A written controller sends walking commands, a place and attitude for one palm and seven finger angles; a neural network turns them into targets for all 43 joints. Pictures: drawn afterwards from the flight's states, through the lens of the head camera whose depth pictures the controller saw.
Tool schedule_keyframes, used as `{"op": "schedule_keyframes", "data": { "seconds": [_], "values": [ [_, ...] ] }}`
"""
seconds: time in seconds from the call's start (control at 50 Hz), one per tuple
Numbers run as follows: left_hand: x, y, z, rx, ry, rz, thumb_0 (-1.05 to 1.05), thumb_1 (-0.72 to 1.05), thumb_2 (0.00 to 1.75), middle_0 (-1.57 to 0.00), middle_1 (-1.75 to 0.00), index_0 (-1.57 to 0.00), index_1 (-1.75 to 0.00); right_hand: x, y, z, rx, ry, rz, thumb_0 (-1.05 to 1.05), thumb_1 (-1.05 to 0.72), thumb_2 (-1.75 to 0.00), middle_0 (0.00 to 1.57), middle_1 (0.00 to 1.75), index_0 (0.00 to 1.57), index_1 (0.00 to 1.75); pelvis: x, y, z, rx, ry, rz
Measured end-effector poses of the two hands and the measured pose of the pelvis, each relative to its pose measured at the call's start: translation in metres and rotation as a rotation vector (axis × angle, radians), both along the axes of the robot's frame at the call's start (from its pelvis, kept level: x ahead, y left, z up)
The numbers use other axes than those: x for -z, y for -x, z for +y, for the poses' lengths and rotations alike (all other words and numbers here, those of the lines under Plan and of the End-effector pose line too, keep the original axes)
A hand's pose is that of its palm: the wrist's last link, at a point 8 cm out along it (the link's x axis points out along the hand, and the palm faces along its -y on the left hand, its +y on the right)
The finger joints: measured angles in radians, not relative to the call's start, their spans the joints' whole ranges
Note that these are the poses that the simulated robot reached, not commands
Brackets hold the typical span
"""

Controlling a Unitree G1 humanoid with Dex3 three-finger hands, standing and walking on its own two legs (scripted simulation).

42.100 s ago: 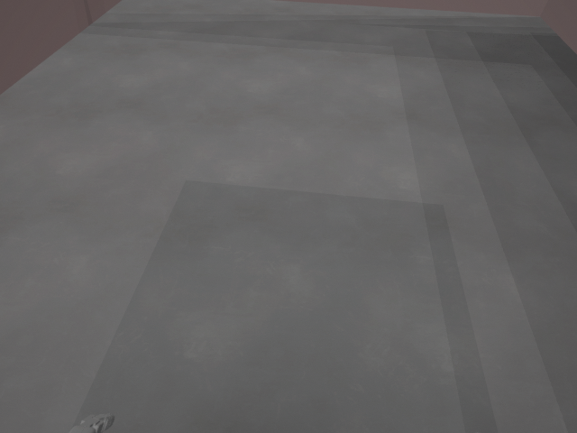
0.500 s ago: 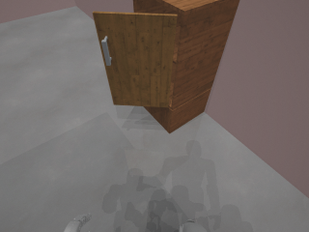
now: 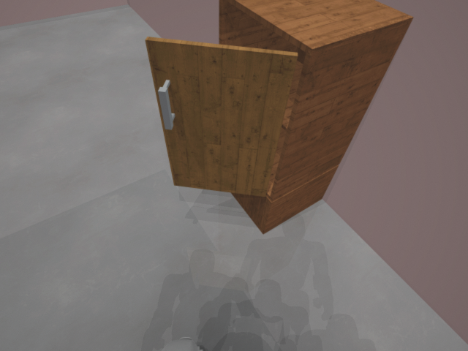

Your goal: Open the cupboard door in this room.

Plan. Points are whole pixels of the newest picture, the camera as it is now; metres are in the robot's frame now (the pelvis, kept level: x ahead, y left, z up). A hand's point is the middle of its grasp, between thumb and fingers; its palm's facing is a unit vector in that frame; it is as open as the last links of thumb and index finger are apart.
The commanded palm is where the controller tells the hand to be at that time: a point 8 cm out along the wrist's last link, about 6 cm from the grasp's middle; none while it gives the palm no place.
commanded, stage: take the last steps up to it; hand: left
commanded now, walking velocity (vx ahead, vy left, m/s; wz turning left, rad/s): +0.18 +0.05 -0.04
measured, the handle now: (168, 105) +0.72 +0.25 -0.03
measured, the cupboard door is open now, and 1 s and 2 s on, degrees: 50 50 50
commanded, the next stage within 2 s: come to a stop and stand still in 0.08 s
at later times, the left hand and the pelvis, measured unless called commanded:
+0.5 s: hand (141, 325) +0.19 +0.20 -0.17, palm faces -0.03 -0.97 -0.24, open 7.3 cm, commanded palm none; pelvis +0.12 +0.01 -0.01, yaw -3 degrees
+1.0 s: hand (105, 350) +0.14 +0.25 -0.16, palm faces -0.05 -0.96 -0.29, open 7.4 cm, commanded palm none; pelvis +0.09 +0.05 -0.01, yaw -5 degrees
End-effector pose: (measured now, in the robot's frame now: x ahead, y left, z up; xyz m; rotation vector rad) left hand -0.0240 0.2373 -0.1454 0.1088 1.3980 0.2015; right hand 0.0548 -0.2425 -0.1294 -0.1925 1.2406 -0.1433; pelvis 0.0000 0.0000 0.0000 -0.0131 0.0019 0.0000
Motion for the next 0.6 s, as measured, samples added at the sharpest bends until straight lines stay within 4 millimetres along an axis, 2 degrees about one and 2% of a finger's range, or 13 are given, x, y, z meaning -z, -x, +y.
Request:
{"op": "schedule_keyframes", "data": {
  "seconds": [0.06, 0.1, 0.14, 0.24, 0.3, 0.38, 0.48, 0.6],
  "values": [
    [0.016, -0.001, 0.013, -0.019, 0.026, 0.073, -0.01, 0.92, 0.9, -0.2, -0.3, -0.2, -0.29, 0.002, -0.051, 0.01, -0.035, 0.039, -0.089, 0.01, -0.93, -0.9, 0.2, 0.3, 0.2, 0.3, 0.013, -0.026, 0.018, 0.008, 0.003, -0.006],
    [0.019, -0.012, 0.019, -0.008, 0.031, 0.1, 0.0, 0.92, 0.9, -0.2, -0.3, -0.2, -0.29, -0.001, -0.07, 0.019, -0.039, 0.049, -0.12, 0.0, -0.93, -0.9, 0.2, 0.3, 0.2, 0.3, 0.013, -0.037, 0.025, 0.021, -0.007, -0.008],
    [0.015, -0.033, 0.023, 0.009, 0.035, 0.089, 0.0, 0.91, 0.9, -0.19, -0.3, -0.19, -0.29, -0.004, -0.079, 0.028, -0.03, 0.045, -0.125, 0.0, -0.92, -0.9, 0.2, 0.3, 0.2, 0.3, 0.009, -0.047, 0.03, 0.032, -0.011, -0.005],
    [0.001, -0.103, 0.026, 0.047, 0.034, -0.02, 0.0, 0.91, 0.9, -0.19, -0.3, -0.19, -0.29, -0.003, -0.079, 0.05, 0.002, 0.006, -0.063, 0.0, -0.93, -0.9, 0.2, 0.3, 0.2, 0.3, -0.003, -0.073, 0.037, 0.04, -0.019, 0.006],
    [-0.004, -0.14, 0.026, 0.061, 0.008, -0.072, 0.01, 0.93, 0.9, -0.19, -0.3, -0.2, -0.29, 0.0, -0.073, 0.049, 0.03, 0.005, -0.007, 0.0, -0.95, -0.9, 0.2, 0.3, 0.2, 0.3, -0.005, -0.087, 0.037, 0.037, -0.024, 0.005],
    [-0.005, -0.176, 0.024, 0.088, -0.019, -0.107, 0.01, 0.93, 0.9, -0.19, -0.3, -0.2, -0.29, 0.011, -0.064, 0.047, 0.064, -0.019, 0.076, 0.0, -0.95, -0.9, 0.2, 0.3, 0.2, 0.3, -0.001, -0.103, 0.029, 0.039, -0.033, -0.005],
    [-0.004, -0.202, 0.013, 0.129, -0.049, -0.114, 0.0, 0.92, 0.9, -0.19, -0.3, -0.2, -0.29, 0.027, -0.06, 0.037, 0.123, -0.055, 0.138, 0.0, -0.93, -0.9, 0.2, 0.3, 0.2, 0.3, 0.007, -0.114, 0.015, 0.048, -0.036, 0.001],
    [-0.007, -0.21, 0.004, 0.126, -0.038, -0.13, 0.0, 0.91, 0.9, -0.2, -0.3, -0.2, -0.29, 0.021, -0.063, 0.026, 0.132, -0.033, 0.171, 0.0, -0.92, -0.9, 0.2, 0.3, 0.2, 0.3, 0.002, -0.113, 0.015, 0.037, -0.035, 0.002]
  ]
}}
